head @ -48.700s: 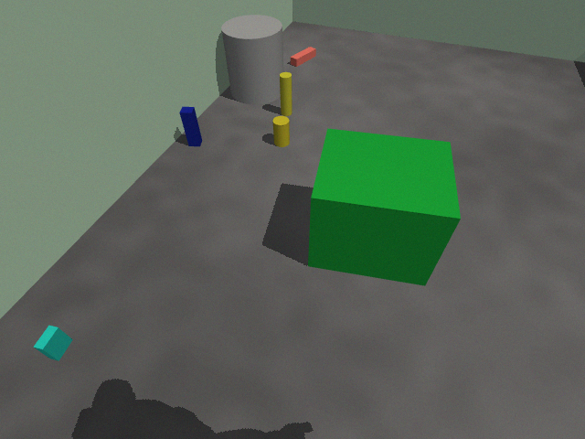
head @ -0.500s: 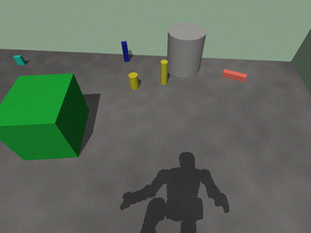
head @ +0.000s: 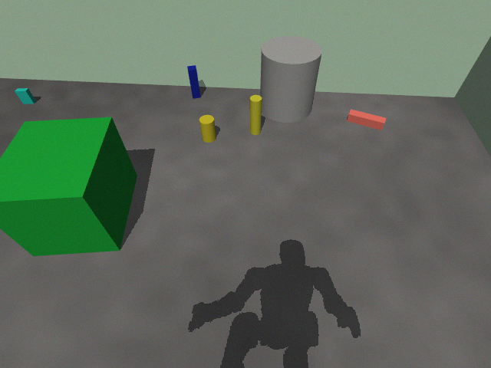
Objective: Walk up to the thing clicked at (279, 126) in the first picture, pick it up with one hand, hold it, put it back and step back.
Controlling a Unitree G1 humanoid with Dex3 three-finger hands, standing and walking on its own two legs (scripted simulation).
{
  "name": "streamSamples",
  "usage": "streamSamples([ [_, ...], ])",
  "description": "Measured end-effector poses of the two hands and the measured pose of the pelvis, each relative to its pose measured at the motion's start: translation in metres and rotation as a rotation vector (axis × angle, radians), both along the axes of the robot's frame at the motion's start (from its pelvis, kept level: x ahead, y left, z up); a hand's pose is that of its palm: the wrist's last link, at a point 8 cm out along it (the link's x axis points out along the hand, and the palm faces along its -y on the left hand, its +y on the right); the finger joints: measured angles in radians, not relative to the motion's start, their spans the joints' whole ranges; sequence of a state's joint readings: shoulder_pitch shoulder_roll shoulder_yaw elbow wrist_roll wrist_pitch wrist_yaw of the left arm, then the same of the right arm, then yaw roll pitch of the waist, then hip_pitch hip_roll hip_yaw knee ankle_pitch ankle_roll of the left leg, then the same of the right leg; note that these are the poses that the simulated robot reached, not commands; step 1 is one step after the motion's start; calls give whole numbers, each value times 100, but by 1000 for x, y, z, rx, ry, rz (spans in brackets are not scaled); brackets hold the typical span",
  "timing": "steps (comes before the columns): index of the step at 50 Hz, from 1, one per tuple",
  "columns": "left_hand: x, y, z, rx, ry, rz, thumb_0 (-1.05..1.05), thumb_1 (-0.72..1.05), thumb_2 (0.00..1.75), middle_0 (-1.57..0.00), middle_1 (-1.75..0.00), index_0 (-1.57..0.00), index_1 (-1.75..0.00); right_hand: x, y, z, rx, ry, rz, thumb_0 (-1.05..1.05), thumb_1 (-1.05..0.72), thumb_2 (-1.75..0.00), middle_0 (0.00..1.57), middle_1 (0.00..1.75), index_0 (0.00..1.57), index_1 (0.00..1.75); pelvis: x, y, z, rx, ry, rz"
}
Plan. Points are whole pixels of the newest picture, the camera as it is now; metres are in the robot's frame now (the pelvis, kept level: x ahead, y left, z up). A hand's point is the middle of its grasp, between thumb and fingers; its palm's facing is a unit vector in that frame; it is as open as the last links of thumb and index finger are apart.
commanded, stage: stand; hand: left
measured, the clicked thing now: (207, 128) +1.53 +0.26 -0.71
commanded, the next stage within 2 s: walk up in 0.72 s
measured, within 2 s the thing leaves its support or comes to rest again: neither
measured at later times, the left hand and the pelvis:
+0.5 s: hand out of the picture +0.08 +0.26 -0.15, palm faces -0.01 -0.94 -0.35, open 7.4 cm; pelvis +0.00 +0.00 +0.00, yaw +0 degrees
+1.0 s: hand out of the picture +0.06 +0.34 -0.16, palm faces +0.07 -0.93 -0.36, open 7.4 cm; pelvis +0.04 +0.05 -0.01, yaw +2 degrees
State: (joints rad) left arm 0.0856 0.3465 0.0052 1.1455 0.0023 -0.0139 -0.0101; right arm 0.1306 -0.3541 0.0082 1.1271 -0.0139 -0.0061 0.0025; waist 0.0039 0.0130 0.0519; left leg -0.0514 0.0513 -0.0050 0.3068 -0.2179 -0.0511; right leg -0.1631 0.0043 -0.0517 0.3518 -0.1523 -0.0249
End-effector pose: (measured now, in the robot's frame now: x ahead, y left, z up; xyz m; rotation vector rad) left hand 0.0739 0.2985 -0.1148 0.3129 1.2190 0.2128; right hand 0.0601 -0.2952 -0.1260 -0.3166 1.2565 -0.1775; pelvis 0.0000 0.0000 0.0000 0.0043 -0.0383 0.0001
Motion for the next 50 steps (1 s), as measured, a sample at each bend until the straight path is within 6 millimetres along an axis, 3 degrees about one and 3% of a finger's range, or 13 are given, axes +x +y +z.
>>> streamSamples([
  [38,-3,3,0,-10,-8,4,0,90,90,-20,-30,-20,-30,0,-1,2,6,-7,0,1,-91,-90,20,30,20,30,4,1,0,-6,4,4],
  [43,-11,25,8,-13,-59,46,0,90,89,-21,-30,-20,-30,12,-6,16,-26,8,47,1,-91,-90,20,30,20,30,13,12,3,-6,12,31],
  [50,-25,84,-3,12,15,83,0,90,90,-21,-30,-20,-30,64,7,35,-92,-91,74,1,-91,-90,20,30,20,30,38,47,-6,-33,-18,29],
])
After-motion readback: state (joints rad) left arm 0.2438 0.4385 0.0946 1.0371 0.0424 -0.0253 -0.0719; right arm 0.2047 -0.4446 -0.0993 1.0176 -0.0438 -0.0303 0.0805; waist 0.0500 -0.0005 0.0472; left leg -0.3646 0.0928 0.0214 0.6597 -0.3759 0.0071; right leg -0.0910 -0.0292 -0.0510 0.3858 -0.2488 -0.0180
